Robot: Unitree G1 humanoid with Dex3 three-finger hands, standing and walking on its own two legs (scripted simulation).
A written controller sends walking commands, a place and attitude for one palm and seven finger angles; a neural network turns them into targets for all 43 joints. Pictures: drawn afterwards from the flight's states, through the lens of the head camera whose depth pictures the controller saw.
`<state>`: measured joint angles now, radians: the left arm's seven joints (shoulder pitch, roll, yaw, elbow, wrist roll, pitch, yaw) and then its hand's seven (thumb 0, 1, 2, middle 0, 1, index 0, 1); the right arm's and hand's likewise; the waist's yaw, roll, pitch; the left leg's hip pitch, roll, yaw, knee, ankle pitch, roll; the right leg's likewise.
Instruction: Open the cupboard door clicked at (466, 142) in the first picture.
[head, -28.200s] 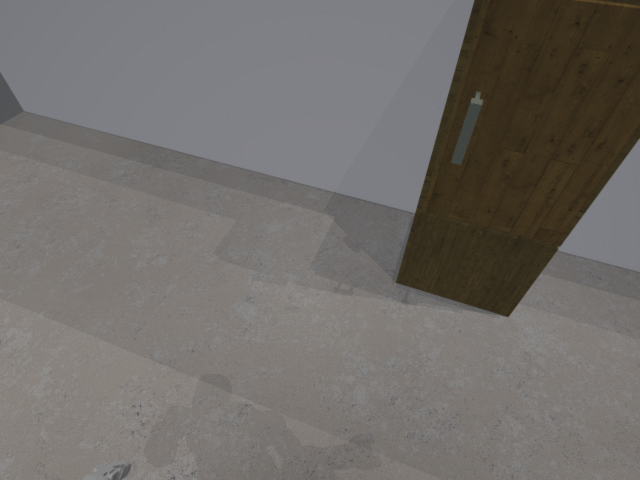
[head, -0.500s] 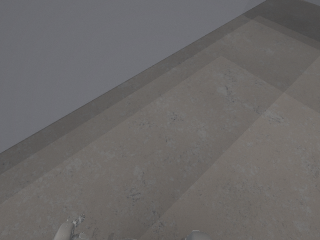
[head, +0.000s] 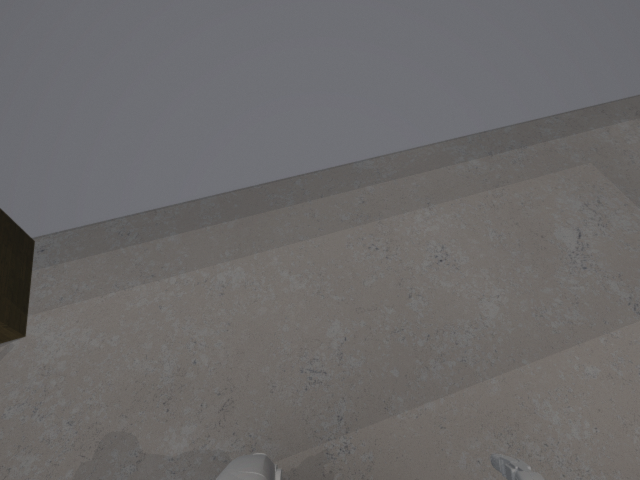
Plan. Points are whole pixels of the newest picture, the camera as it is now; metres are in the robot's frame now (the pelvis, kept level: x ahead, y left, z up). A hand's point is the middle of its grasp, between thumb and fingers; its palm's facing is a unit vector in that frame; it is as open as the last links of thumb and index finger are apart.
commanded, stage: turn to face it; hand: left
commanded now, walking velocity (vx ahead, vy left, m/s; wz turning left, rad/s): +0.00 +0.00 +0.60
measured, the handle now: out of the picture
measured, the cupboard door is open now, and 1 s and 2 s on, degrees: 45 45 45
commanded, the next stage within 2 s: take the last steps up to it in 1.74 s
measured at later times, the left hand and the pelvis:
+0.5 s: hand out of the picture +0.08 +0.24 -0.15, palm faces +0.23 -0.94 -0.25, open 7.4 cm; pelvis +0.00 +0.01 +0.01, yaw +15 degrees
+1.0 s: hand out of the picture -0.06 +0.16 -0.16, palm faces +0.57 -0.78 -0.27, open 7.3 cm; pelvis +0.02 -0.03 +0.00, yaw +35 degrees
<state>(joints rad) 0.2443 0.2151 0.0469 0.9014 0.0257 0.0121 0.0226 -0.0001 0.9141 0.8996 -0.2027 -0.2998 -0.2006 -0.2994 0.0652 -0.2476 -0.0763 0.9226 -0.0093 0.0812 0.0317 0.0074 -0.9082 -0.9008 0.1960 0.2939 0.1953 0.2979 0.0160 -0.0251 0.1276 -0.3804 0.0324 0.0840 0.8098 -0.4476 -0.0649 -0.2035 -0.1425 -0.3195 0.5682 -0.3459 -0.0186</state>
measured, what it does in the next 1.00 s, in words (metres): steps on the spot, turning left: left foot, then right foot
